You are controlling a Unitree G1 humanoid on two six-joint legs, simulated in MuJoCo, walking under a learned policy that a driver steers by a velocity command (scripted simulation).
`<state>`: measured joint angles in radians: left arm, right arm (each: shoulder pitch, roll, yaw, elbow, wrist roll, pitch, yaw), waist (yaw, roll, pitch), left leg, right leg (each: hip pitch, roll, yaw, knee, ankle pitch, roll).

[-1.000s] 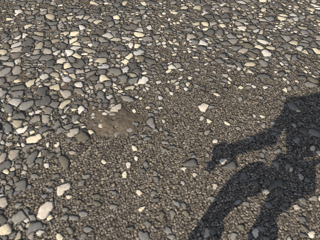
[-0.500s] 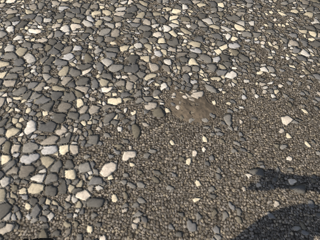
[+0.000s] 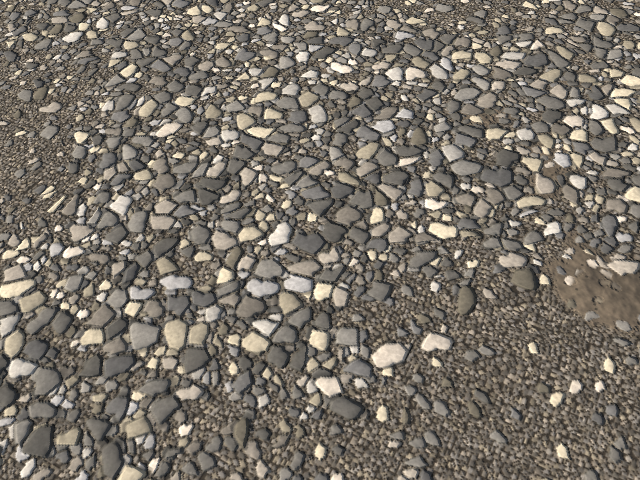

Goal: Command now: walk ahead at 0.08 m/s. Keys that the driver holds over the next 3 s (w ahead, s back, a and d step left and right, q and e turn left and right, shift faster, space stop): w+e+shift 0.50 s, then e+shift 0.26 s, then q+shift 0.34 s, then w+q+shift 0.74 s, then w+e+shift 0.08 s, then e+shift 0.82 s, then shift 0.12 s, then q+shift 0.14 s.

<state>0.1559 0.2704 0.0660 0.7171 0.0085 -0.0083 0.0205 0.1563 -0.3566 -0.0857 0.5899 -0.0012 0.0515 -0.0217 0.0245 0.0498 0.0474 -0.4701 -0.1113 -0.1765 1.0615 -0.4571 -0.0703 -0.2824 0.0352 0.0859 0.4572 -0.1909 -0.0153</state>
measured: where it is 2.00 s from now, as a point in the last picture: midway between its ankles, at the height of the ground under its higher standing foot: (510, 290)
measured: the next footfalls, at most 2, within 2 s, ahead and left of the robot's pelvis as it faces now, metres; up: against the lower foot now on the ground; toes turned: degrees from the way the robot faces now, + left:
left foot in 0.14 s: +0.02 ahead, +0.13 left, +0.00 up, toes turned -8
right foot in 0.58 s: +0.34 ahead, -0.21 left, +0.00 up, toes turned -31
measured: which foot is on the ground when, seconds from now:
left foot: up 0.00-0.12, down 0.14-0.58, up 0.60-1.00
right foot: down 0.00-0.14, up 0.16-0.56, down 0.58-1.00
